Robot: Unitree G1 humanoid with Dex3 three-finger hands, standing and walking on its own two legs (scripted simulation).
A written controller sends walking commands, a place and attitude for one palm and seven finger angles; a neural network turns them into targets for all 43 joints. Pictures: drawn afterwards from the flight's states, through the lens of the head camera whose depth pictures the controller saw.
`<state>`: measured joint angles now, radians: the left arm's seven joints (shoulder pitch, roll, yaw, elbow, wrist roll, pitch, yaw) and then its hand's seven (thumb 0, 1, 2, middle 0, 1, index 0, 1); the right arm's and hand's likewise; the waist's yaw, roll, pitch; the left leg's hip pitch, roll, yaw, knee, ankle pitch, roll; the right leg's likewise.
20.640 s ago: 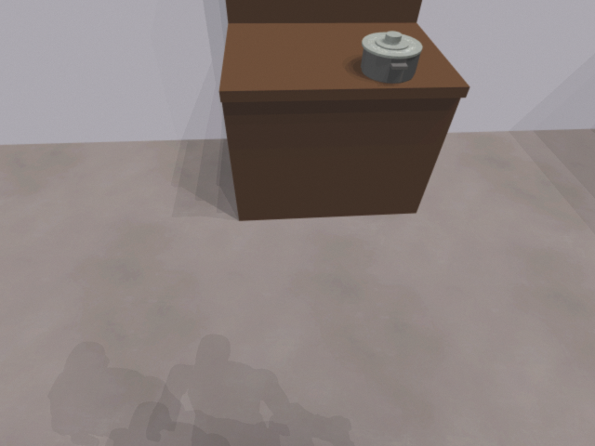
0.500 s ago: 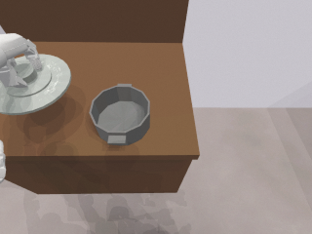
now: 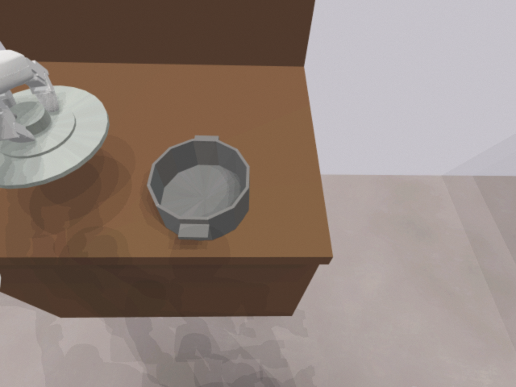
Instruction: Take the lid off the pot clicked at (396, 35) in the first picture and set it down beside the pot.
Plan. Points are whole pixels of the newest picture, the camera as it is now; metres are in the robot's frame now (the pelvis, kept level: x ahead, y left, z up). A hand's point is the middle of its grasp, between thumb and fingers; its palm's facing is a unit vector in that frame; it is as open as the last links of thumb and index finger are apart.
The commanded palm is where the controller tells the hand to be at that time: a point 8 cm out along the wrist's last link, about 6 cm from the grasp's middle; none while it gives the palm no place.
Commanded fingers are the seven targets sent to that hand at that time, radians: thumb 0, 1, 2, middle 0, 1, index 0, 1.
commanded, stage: lower the lid onto the table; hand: left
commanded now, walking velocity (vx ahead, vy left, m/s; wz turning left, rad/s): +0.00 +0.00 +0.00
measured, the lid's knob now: (27, 118) +0.48 +0.34 +0.13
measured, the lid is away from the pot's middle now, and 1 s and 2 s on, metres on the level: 0.23 0.24 0.24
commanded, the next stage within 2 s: none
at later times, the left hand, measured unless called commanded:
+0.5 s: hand (27, 135) +0.45 +0.33 +0.12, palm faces -0.42 -0.09 -0.90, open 8.3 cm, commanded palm +0.48 +0.33 +0.19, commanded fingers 0.00 0.58 0.97 -0.79 -1.06 -0.78 -1.07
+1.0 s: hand (33, 149) +0.45 +0.34 +0.10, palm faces -0.44 -0.11 -0.89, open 8.3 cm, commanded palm +0.48 +0.34 +0.16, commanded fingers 0.00 0.58 0.97 -0.79 -1.06 -0.78 -1.07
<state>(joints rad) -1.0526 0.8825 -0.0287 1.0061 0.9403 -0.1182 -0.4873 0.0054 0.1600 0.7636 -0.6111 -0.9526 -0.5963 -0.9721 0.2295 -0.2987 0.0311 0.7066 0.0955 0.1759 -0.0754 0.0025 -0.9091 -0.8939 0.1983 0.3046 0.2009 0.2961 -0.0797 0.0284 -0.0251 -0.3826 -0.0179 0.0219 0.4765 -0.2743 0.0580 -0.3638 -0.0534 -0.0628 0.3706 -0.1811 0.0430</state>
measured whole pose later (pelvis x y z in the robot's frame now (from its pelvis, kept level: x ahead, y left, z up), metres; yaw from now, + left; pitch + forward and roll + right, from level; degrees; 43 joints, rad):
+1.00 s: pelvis +0.00 +0.00 -0.01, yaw -1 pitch +13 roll -2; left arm -0.96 0.90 0.03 1.09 0.97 -0.19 -0.41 0.00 0.17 0.76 -0.61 -0.95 -0.59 -0.97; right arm 0.28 -0.29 0.03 0.72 0.10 0.17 -0.10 0.00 -0.91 -0.89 0.20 0.30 0.20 0.30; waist -0.11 0.02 -0.04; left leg -0.49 0.00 0.04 0.58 -0.32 0.06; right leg -0.47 -0.04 -0.04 0.45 -0.21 0.04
